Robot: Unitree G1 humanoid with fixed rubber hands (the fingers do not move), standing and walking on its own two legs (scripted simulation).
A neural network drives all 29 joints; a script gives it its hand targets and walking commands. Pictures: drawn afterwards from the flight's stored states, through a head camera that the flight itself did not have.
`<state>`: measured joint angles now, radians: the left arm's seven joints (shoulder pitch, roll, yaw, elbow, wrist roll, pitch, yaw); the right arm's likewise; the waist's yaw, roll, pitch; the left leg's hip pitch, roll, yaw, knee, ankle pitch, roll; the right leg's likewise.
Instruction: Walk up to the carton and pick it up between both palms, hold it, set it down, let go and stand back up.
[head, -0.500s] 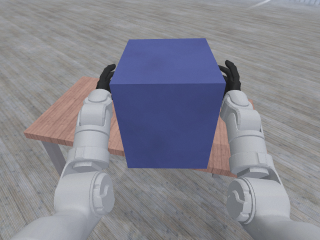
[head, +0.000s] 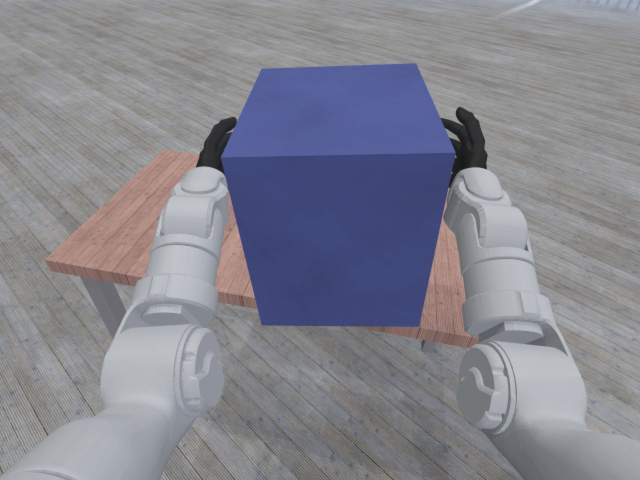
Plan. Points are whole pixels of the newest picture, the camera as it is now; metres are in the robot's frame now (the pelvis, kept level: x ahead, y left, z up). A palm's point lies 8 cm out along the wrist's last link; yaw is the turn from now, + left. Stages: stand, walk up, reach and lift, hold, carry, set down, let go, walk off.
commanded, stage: hold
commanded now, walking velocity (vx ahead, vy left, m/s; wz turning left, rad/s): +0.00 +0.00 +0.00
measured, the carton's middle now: (338, 194) +0.45 -0.02 +0.17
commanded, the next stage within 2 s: none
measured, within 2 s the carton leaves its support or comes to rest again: neither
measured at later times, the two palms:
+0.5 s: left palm (204, 172) +0.41 +0.15 +0.23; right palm (460, 170) +0.40 -0.15 +0.25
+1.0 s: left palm (207, 183) +0.41 +0.15 +0.21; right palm (458, 180) +0.40 -0.15 +0.23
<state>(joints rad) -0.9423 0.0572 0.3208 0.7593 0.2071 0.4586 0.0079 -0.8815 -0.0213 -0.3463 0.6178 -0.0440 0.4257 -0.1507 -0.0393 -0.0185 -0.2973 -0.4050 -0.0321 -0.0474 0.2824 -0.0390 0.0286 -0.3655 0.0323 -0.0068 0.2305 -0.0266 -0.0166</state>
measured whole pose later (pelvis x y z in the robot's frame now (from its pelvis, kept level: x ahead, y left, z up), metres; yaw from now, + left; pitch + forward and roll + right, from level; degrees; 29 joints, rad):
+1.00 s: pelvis +0.00 +0.00 +0.00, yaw +0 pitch +8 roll -1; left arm -0.94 0.08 0.27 0.74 0.17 0.47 0.03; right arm -0.87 -0.04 -0.31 0.61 0.01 0.43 -0.17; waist -0.03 -0.03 -0.26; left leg -0.42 -0.03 -0.05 0.35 -0.07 0.03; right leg -0.37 0.04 -0.01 0.27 -0.05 -0.02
